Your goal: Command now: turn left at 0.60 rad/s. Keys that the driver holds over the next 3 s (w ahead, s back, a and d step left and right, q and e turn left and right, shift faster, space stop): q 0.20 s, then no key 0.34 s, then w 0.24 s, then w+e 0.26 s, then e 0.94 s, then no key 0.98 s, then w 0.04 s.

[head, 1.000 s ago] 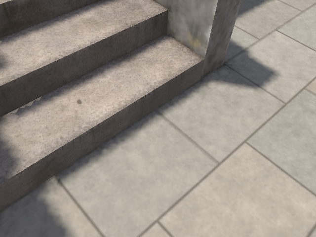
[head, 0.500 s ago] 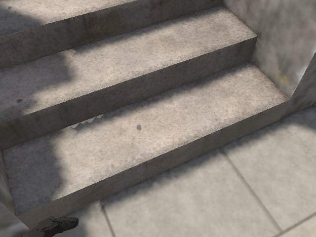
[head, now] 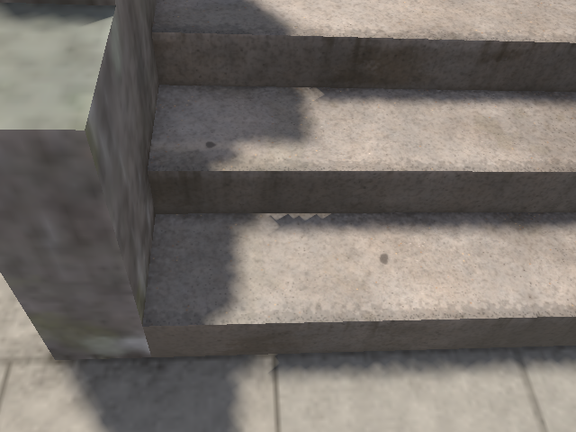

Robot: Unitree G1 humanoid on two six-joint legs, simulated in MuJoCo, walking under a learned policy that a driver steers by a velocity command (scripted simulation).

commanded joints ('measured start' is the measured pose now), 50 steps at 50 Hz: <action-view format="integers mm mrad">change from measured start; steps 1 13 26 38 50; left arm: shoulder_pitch -116 -99 -72 -2 414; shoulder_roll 91 49 48 55 161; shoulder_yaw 28 12 -12 0 40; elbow -113 -90 -89 -58 55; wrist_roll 24 -6 17 16 30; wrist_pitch -20 -25 -41 -6 -45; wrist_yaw -2 -13 -25 -38 7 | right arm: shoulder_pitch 114 33 -5 124 94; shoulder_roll -291 -173 -104 -83 -80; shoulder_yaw -79 -31 -4 7 3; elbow -70 -88 -58 54 156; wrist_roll -56 -14 -42 -52 -44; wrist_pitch -27 -41 -61 -112 -123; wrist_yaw -17 -37 -11 34 9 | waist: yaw -93 -50 -48 -47 182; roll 236 195 -121 47 -97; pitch -87 -142 -127 67 -133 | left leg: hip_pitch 109 194 43 78 -201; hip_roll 346 152 -50 -20 -56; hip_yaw -568 -368 -170 -236 44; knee -341 -234 -97 -229 214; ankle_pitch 242 333 95 -230 217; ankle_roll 342 194 -33 106 35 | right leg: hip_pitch -329 -157 192 32 601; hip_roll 88 102 -91 44 -103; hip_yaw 215 251 418 326 527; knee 494 230 -217 -119 -211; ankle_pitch -407 -81 149 -359 -173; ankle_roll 62 72 -127 -96 -140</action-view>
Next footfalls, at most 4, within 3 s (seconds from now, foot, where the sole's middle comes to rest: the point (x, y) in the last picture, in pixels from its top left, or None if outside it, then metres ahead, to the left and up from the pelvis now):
0.44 right None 0.07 -0.12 -0.76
1.00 right None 0.20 -0.06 -0.76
1.34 left None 0.40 0.15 -0.76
1.76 right None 0.28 -0.08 -0.76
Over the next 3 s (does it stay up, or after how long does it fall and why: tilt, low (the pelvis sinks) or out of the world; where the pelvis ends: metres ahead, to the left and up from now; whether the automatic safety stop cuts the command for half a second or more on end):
stays up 0.32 0.02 0.01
